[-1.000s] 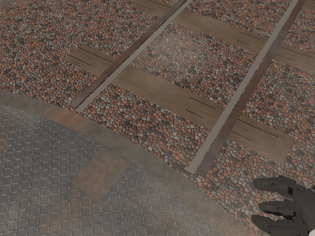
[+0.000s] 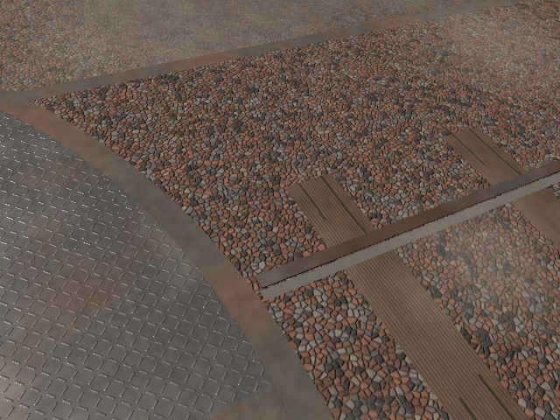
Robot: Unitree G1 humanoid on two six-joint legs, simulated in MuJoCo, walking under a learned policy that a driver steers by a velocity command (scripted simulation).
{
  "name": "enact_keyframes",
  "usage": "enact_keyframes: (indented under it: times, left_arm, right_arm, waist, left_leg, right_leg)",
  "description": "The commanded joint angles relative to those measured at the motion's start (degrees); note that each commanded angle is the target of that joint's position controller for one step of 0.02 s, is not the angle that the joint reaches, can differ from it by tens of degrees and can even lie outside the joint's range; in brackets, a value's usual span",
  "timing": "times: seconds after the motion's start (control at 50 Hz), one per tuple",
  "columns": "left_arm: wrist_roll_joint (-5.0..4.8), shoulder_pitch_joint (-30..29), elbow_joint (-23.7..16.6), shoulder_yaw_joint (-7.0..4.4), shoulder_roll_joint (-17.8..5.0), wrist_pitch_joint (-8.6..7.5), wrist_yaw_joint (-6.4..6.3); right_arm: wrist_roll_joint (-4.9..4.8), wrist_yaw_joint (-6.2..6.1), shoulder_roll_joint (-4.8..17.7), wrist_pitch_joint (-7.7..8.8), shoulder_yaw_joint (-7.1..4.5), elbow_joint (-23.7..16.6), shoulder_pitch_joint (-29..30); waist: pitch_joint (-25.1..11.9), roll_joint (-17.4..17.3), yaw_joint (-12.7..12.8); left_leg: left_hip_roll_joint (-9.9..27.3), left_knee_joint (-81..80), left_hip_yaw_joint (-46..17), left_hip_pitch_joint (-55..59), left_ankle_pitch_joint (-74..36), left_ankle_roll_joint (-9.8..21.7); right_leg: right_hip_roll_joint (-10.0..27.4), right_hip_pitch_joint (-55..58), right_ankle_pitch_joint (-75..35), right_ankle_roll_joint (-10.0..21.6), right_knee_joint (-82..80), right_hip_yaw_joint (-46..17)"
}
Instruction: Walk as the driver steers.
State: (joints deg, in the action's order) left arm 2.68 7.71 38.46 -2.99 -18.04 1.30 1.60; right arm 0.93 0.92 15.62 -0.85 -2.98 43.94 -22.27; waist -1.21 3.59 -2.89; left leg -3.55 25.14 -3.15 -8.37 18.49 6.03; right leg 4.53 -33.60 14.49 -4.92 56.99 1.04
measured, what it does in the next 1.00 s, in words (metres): walks ahead, turning left: right foot, then left foot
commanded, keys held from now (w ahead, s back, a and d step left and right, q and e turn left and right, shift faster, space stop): w+q+shift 0.36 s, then q+shift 0.64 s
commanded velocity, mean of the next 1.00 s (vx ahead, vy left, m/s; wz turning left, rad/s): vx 0.51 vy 0.00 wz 0.99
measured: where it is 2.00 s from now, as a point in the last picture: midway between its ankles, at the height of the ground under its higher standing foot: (156, 362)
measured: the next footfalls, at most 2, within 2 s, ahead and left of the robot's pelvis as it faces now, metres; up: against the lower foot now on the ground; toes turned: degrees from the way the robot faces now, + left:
right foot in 0.30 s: +0.37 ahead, -0.10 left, +0.00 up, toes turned +18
left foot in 0.68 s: +0.59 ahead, +0.24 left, +0.00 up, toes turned +37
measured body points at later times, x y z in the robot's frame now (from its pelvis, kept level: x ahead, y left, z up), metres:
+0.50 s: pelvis +0.33 +0.03 -0.01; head +0.36 +0.04 +0.44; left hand +0.25 +0.32 -0.12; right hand +0.61 -0.16 -0.10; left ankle +0.29 +0.10 -0.65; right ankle +0.33 -0.12 -0.74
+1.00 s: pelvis +0.53 +0.16 -0.01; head +0.56 +0.22 +0.43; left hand +0.45 +0.47 -0.11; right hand +0.80 +0.03 -0.12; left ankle +0.56 +0.22 -0.74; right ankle +0.74 +0.10 -0.67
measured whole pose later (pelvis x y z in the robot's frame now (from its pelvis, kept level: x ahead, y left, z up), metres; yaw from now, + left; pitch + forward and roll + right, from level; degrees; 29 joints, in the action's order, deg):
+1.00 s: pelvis +0.53 +0.16 -0.01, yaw +55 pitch +1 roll -1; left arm 2.1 2.2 36.3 -1.5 -16.3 4.2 -1.4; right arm 0.1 0.5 17.3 -2.1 -4.6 42.1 -16.2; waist 8.1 0.9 -4.3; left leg -15.3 24.4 -12.0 -18.0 4.0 8.4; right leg 3.5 -36.0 19.2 -4.0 58.7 -7.6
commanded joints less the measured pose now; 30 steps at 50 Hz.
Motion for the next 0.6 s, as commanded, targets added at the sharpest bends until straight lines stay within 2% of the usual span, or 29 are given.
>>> enact_keyframes:
  times: [0.02, 0.06, 0.12, 0.16, 0.2, 0.22, 0.24, 0.26, 0.28, 0.3, 0.32, 0.34, 0.36, 0.38, 0.4, 0.42, 0.44, 0.46, 0.48, 0.52, 0.54, 0.56, 0.6]
  left_arm:
    - [-0.34, -6.6, -4.7, -1.67, -5.7, -0.69, 0.41]
    - [-0.67, -9.5, -5.3, -1.32, -4.6, -0.64, 0.59]
    - [-1.01, -14.2, -6.6, -0.85, -3.6, -1.29, 0.9]
    - [-1.29, -18.0, -8.0, -0.6, -3.4, -1.82, 1.09]
    - [-1.53, -19.7, -9.5, -0.57, -3.8, -2.31, 1.1]
    - [-1.64, -17.9, -9.6, -0.63, -4.1, -2.6, 0.94]
    - [-1.81, -14.1, -8.9, -0.77, -4.6, -2.94, 0.54]
    - [-1.92, -6.7, -7.2, -1.49, -6.2, -3.36, -0.29]
    - [-1.78, 5.9, -3.8, -2.83, -9.1, -3.82, -1.59]
    - [-0.59, 19.2, -2.0, -4.26, -13.5, -4.14, -3.19]
    - [1.52, 22.8, -1.5, -5.03, -19.0, -4.42, -3.5]
    - [0.97, 13.5, -2.6, -4.42, -14.8, -4.24, -3.23]
    - [0.63, 8.6, -3.5, -3.15, -9.0, -4.06, -3.08]
    - [0.61, 8.9, -2.2, -2.45, -6.0, -4.13, -2.93]
    - [0.79, 9.1, -1.2, -1.87, -4.4, -4.36, -2.94]
    - [0.55, 9.8, 0.5, -1.22, -2.9, -4.75, -2.86]
    - [-0.19, 10.8, 1.8, -0.98, -2.5, -5.45, -2.36]
    - [-1.09, 11.7, 3.0, -0.72, -1.7, -6.09, -1.82]
    - [-1.66, 11.7, 3.8, -0.65, -1.8, -6.59, -1.58]
    - [-2.15, 7.1, 3.6, -0.77, -3.0, -6.85, -1.69]
    - [-2.43, 4.6, 3.3, -0.87, -3.4, -6.85, -1.8]
    - [-2.66, 3.5, 3.2, -1.07, -4.0, -6.76, -1.91]
    - [-2.95, 5.2, 3.5, -1.95, -7.1, -6.4, -2.43]
  right_arm:
    - [-0.52, 0.05, 10.4, 3.14, -2.74, -2.9, -0.3]
    - [-0.47, -0.02, 10.8, 3.52, -3.09, -2.0, -3.3]
    - [-0.26, -0.35, 10.8, 3.98, -3.29, -1.4, -5.4]
    - [-0.22, -0.58, 10.9, 4.21, -3.39, -1.1, -6.2]
    - [-0.45, -1.06, 11.6, 4.51, -3.59, -0.8, -6.0]
    - [-0.58, -1.26, 11.9, 4.66, -3.68, -0.8, -5.0]
    - [-0.62, -1.3, 12.4, 4.77, -3.79, -1.1, -2.8]
    - [-0.56, -1.01, 13.4, 5.06, -3.94, -1.6, 0.1]
    - [-0.57, -0.38, 14.2, 5.45, -4.13, -1.7, 2.2]
    - [-0.62, 0.1, 11.5, 6.21, -3.33, -2.3, 3.2]
    - [-2.53, 0.04, 2.3, 6.57, -1.12, -5.6, 0.9]
    - [-1.8, -0.46, 5.2, 5.86, -0.53, -5.2, 2.3]
    - [-0.37, -0.17, 7.9, 5.16, -1.14, -4.4, 5.8]
    - [0.59, 0.58, 8.5, 4.55, -1.37, -3.5, 7.2]
    - [0.98, 1.16, 7.5, 3.89, -1.34, -3.3, 8.8]
    - [1.19, 1.62, 6.2, 2.91, -1.13, -3.8, 9.7]
    - [1.0, 1.86, 5.1, 1.94, -0.87, -4.8, 10.5]
    - [1.09, 2.0, 4.3, 1.24, -0.61, -6.0, 12.1]
    - [1.17, 2.26, 3.6, 0.94, -0.33, -7.4, 14.0]
    - [0.82, 3.28, 2.7, 0.83, 0.35, -10.1, 16.9]
    - [0.77, 4.03, 2.3, 0.89, 0.7, -10.3, 17.5]
    - [0.61, 4.6, 2.4, 0.99, 0.76, -10.0, 17.4]
    - [0.73, 4.81, 3.7, 0.91, 0.17, -9.0, 15.2]
  waist:
    - [5.4, -7.8, -0.2]
    - [5.6, -7.4, -1.5]
    - [6.3, -8.9, -3.2]
    - [7.4, -9.9, -4.6]
    - [7.9, -11.1, -4.6]
    - [7.5, -11.8, -3.3]
    - [6.4, -12.3, -0.8]
    - [3.1, -11.8, 3.2]
    - [-4.1, -7.5, 9.7]
    - [-13.4, -1.9, 15.7]
    - [-20.5, 17.5, 12.7]
    - [-14.0, 15.6, 8.4]
    - [-6.5, 7.3, 7.4]
    - [-2.1, 0.0, 6.9]
    - [1.3, -1.4, 6.2]
    - [4.0, -0.6, 5.1]
    - [5.0, 1.8, 4.1]
    - [5.4, 2.1, 3.6]
    - [5.4, 3.1, 3.2]
    - [5.6, 5.0, 0.9]
    - [5.4, 5.1, 0.1]
    - [5.1, 4.3, -0.3]
    - [2.6, 2.2, -1.3]
  left_leg:
    - [11.6, -18.5, -22.0, 6.3, 9.7, 9.2]
    - [11.3, -17.9, -22.3, 8.2, 6.6, 9.5]
    - [10.6, -16.7, -23.0, 8.2, 3.6, 9.8]
    - [10.4, -15.7, -24.0, 7.7, 1.3, 9.9]
    - [11.5, -14.9, -25.9, 7.5, -4.3, 9.5]
    - [11.9, -14.1, -26.5, 6.6, -9.6, 8.8]
    - [11.8, -12.3, -26.0, 4.2, -17.2, 7.6]
    - [10.4, -6.2, -24.2, 0.2, -30.4, 5.8]
    - [6.5, 8.6, -20.4, -5.7, -37.9, 3.8]
    - [1.0, 28.1, -15.7, -15.7, -29.1, 2.7]
    - [-6.5, 46.4, -10.0, -31.6, 12.3, 1.2]
    - [-1.7, 53.5, -7.9, -36.6, 6.1, 2.0]
    - [2.1, 53.9, -5.6, -36.8, 0.7, 2.0]
    - [4.9, 51.8, -3.9, -35.4, -1.8, 1.3]
    - [6.4, 50.4, -3.0, -34.5, -2.2, 0.3]
    - [7.1, 49.8, -2.3, -34.2, -0.9, -0.6]
    - [7.5, 48.6, -1.5, -34.3, 0.9, -1.4]
    - [7.6, 47.4, -0.6, -35.4, 1.3, -1.6]
    - [7.3, 45.2, 0.3, -36.4, -0.1, -1.9]
    - [6.9, 33.6, 2.5, -32.3, -6.5, -2.0]
    - [6.1, 25.7, 4.5, -26.5, -12.6, -1.8]
    - [4.3, 19.1, 7.2, -20.2, -17.7, -1.6]
    - [0.3, 14.9, 11.5, -11.6, -19.6, -0.7]
  right_leg:
    - [-0.6, -13.1, -5.1, -0.3, -2.7, -1.2]
    - [-1.5, -14.2, -6.6, -0.4, -6.1, -1.3]
    - [-2.7, -12.7, -8.3, -0.7, -12.4, -1.5]
    - [-3.5, -10.3, -8.1, -0.4, -17.4, -1.5]
    - [-3.6, -6.2, -7.3, 0.7, -21.4, -2.0]
    - [-3.8, -1.7, -6.8, 1.4, -23.2, -2.1]
    - [-4.7, 5.8, -5.3, 2.2, -25.0, -1.7]
    - [-6.6, 18.0, -1.9, 3.4, -26.0, -0.7]
    - [-6.2, 35.5, -1.1, 4.9, -25.9, -0.5]
    - [2.9, 52.8, 14.1, 6.4, -25.9, -8.7]
    - [20.1, 62.4, 43.2, 9.7, -39.4, -39.8]
    - [21.3, 52.1, 44.7, 10.9, -45.2, -51.7]
    - [19.5, 44.6, 38.3, 11.1, -43.4, -42.1]
    - [17.4, 39.2, 24.7, 12.1, -42.8, -31.2]
    - [15.3, 35.2, 10.6, 12.3, -42.8, -23.0]
    - [14.0, 32.2, -3.6, 11.9, -42.6, -16.1]
    - [14.8, 31.2, -20.2, 11.7, -41.4, -11.5]
    - [14.6, 31.4, -33.9, 11.3, -40.3, -6.9]
    - [14.4, 31.5, -41.3, 10.9, -40.3, -3.1]
    - [12.0, 27.6, -42.6, 9.2, -42.4, 4.8]
    - [9.4, 24.8, -40.4, 8.2, -42.4, 9.1]
    - [7.4, 22.4, -39.1, 7.2, -41.7, 12.3]
    - [7.4, 23.5, -47.9, 6.6, -35.8, 13.8]
Velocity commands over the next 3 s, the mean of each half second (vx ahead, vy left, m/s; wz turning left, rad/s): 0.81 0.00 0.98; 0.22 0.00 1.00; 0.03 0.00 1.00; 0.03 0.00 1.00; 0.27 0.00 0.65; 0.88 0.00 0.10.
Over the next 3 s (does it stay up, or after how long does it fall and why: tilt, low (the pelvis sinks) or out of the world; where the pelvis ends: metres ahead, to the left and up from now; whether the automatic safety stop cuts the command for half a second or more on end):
stays up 0.32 0.56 -0.01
